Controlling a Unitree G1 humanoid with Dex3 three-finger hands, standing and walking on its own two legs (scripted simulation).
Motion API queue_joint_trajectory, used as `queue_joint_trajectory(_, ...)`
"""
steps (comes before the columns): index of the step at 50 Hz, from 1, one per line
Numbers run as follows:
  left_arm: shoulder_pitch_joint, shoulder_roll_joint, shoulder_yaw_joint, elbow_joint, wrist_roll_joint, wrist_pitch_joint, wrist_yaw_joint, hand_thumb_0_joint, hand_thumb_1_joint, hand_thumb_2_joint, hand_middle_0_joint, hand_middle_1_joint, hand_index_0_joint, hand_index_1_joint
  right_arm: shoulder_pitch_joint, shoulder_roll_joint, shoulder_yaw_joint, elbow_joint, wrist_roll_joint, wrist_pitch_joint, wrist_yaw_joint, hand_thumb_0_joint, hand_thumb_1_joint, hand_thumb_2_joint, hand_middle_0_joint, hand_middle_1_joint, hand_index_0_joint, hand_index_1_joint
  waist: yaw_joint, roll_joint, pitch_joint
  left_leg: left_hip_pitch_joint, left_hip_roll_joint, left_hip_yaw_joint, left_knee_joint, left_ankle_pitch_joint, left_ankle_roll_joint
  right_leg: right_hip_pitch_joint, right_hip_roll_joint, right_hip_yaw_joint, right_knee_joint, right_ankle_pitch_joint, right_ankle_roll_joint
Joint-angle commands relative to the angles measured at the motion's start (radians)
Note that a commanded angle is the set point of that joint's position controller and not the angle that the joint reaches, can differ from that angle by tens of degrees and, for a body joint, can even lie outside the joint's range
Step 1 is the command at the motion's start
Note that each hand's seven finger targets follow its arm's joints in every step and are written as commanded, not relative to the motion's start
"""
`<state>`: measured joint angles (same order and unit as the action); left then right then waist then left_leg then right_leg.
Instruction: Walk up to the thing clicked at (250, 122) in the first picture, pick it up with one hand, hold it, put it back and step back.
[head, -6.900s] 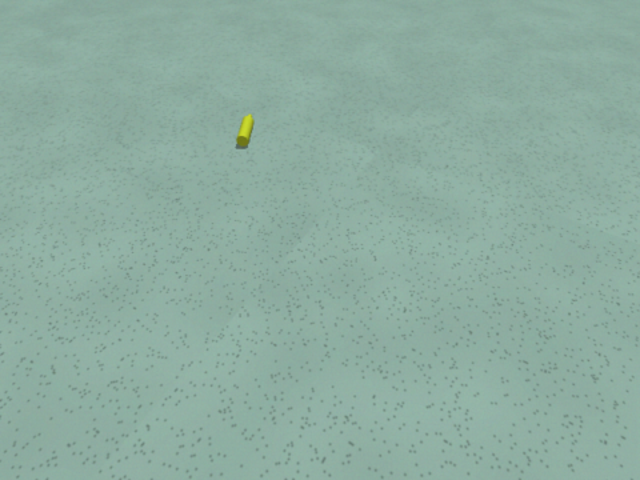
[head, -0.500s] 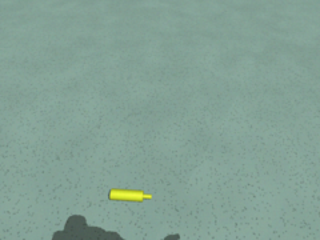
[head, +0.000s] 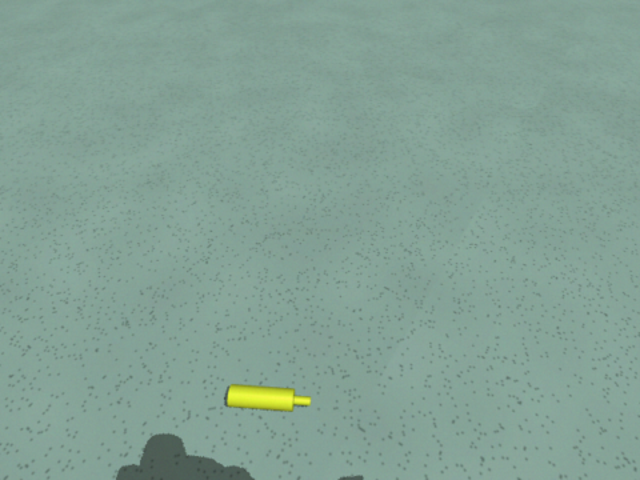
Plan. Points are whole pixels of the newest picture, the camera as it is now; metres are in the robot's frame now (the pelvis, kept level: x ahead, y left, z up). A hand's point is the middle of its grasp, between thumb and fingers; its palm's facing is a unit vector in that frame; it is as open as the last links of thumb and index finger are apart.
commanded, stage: walk up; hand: left
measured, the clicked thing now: (270, 398) +0.49 +0.16 -0.75
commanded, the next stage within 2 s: stand in 0.24 s
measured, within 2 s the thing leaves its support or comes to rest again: neither
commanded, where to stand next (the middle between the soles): +0.09 +0.03 m, yaw -2 degrees
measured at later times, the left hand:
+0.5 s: hand out of the picture +0.08 +0.25 -0.16, palm faces +0.00 -0.94 -0.34, open 7.4 cm
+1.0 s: hand out of the picture +0.06 +0.24 -0.16, palm faces -0.02 -0.94 -0.34, open 7.4 cm
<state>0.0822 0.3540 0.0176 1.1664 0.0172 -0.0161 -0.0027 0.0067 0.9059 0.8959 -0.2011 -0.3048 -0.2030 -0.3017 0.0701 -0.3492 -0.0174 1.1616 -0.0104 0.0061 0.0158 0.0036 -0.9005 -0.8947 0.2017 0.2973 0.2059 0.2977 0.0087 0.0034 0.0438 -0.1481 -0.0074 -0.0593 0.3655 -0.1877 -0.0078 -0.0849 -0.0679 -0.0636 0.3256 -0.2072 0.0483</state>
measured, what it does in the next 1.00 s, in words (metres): stands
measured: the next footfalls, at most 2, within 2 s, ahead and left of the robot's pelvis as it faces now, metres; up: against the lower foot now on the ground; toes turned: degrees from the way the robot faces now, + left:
none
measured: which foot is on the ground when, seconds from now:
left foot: down 0.00-1.00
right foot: down 0.00-1.00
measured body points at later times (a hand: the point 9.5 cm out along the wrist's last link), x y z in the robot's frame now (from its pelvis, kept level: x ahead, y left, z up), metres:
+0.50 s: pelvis +0.00 -0.01 +0.00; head +0.02 -0.01 +0.45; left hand +0.08 +0.30 -0.13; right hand +0.10 -0.31 -0.13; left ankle +0.01 +0.12 -0.75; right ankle -0.02 -0.15 -0.75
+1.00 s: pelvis -0.01 -0.01 +0.00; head +0.00 -0.01 +0.45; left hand +0.06 +0.29 -0.13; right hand +0.06 -0.31 -0.13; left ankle +0.01 +0.12 -0.75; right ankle -0.02 -0.15 -0.75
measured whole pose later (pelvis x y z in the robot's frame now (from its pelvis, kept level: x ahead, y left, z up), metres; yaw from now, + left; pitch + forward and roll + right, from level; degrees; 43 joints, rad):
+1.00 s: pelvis -0.01 -0.01 +0.00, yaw -1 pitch -2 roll +0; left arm 0.11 0.36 0.02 1.14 0.01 0.00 -0.01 0.01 0.91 0.90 -0.20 -0.30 -0.20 -0.30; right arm 0.10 -0.35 0.00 1.14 -0.01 0.00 0.01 0.00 -0.90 -0.89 0.20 0.30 0.21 0.30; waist 0.01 0.00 0.06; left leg -0.13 0.01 -0.05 0.32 -0.15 -0.03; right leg -0.09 -0.05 -0.05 0.31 -0.18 0.03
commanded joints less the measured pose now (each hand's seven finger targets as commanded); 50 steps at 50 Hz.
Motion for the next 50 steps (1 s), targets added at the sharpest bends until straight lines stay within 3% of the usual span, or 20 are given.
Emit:
queue_joint_trajectory(1, -0.055, 0.216, 0.039, -0.060, -0.003, -0.026, 0.016, 0.000, 0.900, 0.900, -0.200, -0.300, -0.200, -0.300, -0.057, -0.214, -0.036, -0.061, 0.006, -0.023, -0.013, 0.000, -0.900, -0.900, 0.200, 0.300, 0.200, 0.300, -0.005, -0.006, -0.086, 0.001, 0.106, -0.063, -0.048, 0.212, 0.032, 0.038, -0.076, 0.053, -0.050, 0.112, -0.045)
queue_joint_trajectory(11, -0.057, 0.215, 0.045, -0.073, -0.002, -0.022, 0.016, 0.000, 0.900, 0.900, -0.200, -0.300, -0.200, -0.300, -0.042, -0.215, -0.036, -0.066, 0.004, -0.025, -0.017, 0.000, -0.900, -0.900, 0.200, 0.300, 0.200, 0.300, -0.007, 0.000, -0.103, 0.006, 0.106, -0.056, -0.051, 0.247, 0.030, 0.066, -0.081, 0.047, -0.035, 0.148, -0.046)
queue_joint_trajectory(12, -0.049, 0.208, 0.046, -0.076, -0.010, -0.016, 0.019, 0.000, 0.900, 0.900, -0.200, -0.300, -0.200, -0.300, -0.059, -0.203, -0.031, -0.083, -0.001, -0.030, -0.021, 0.000, -0.900, -0.900, 0.200, 0.300, 0.200, 0.300, 0.002, -0.021, -0.081, 0.016, 0.124, -0.073, -0.049, 0.351, 0.022, 0.043, -0.086, 0.064, -0.024, 0.242, -0.046)
queue_joint_trajectory(13, -0.032, 0.198, 0.044, -0.073, -0.014, -0.012, 0.018, 0.000, 0.900, 0.900, -0.200, -0.300, -0.200, -0.300, -0.061, -0.210, -0.030, -0.085, 0.000, -0.032, -0.023, 0.000, -0.900, -0.900, 0.200, 0.300, 0.200, 0.300, 0.007, -0.007, -0.085, 0.032, 0.124, -0.067, -0.042, 0.376, 0.020, 0.041, -0.084, 0.061, -0.030, 0.256, -0.043)
queue_joint_trajectory(23, -0.037, 0.205, 0.045, -0.081, -0.010, -0.009, 0.014, 0.000, 0.900, 0.900, -0.200, -0.300, -0.200, -0.300, -0.058, -0.208, -0.027, -0.092, 0.002, -0.029, -0.024, 0.000, -0.900, -0.900, 0.200, 0.300, 0.200, 0.300, -0.001, -0.010, -0.093, 0.040, 0.122, -0.054, -0.062, 0.247, 0.017, 0.045, -0.082, 0.073, -0.057, 0.177, -0.046)
queue_joint_trajectory(50, -0.008, 0.211, 0.036, -0.085, -0.007, -0.008, 0.005, 0.000, 0.900, 0.900, -0.200, -0.300, -0.200, -0.300, -0.031, -0.214, -0.024, -0.083, 0.001, -0.032, -0.018, 0.000, -0.900, -0.900, 0.200, 0.300, 0.200, 0.300, 0.002, 0.007, -0.049, 0.013, 0.125, -0.067, -0.099, 0.104, 0.016, -0.006, -0.073, 0.090, -0.071, 0.039, -0.055)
